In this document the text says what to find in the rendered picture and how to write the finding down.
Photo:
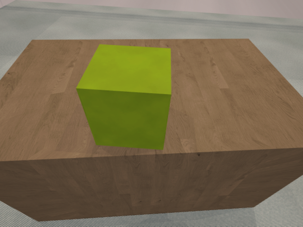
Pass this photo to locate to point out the carton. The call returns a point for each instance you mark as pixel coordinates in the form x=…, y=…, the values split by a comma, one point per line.
x=125, y=93

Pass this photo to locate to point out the pedestal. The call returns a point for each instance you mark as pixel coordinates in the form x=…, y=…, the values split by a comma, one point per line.
x=234, y=134

